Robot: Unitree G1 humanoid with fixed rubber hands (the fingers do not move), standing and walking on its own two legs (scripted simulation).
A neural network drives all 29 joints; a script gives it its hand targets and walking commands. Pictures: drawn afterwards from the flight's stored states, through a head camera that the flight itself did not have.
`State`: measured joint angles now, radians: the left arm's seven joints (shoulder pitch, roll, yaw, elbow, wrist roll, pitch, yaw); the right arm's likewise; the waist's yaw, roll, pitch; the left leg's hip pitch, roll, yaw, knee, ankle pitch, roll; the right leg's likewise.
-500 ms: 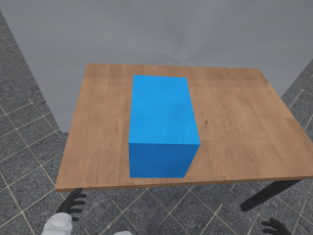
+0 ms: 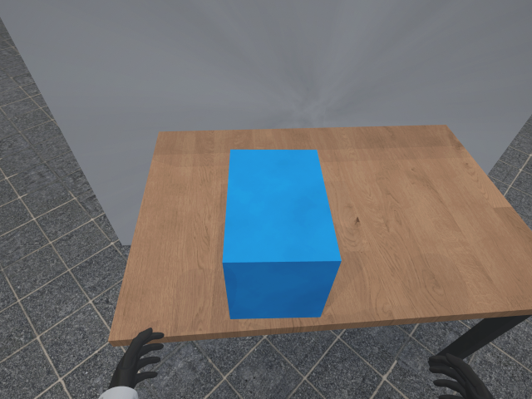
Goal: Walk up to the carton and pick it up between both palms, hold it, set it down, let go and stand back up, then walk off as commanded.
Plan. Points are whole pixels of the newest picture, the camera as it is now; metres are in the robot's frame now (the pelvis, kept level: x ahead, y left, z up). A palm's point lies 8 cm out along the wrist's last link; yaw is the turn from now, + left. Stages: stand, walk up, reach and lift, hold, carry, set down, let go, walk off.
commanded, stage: reach and lift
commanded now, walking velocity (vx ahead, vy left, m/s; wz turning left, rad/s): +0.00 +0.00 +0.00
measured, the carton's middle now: (274, 232) +0.44 +0.02 -0.05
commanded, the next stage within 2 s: none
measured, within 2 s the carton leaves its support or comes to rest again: neither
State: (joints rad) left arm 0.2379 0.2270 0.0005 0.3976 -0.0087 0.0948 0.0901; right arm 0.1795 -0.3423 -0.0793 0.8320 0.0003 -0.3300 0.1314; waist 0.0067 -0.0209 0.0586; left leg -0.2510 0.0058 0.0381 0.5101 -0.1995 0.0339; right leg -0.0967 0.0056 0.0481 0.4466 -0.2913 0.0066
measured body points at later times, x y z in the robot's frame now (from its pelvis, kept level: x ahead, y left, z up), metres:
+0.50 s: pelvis +0.01 -0.01 +0.00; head +0.01 +0.01 +0.45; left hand +0.19 +0.22 -0.05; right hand +0.17 -0.23 -0.05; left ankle +0.05 +0.09 -0.74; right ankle -0.03 -0.15 -0.74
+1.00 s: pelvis +0.03 -0.02 +0.00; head +0.03 +0.00 +0.45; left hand +0.23 +0.20 -0.03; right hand +0.23 -0.22 -0.03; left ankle +0.05 +0.09 -0.74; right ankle -0.03 -0.15 -0.74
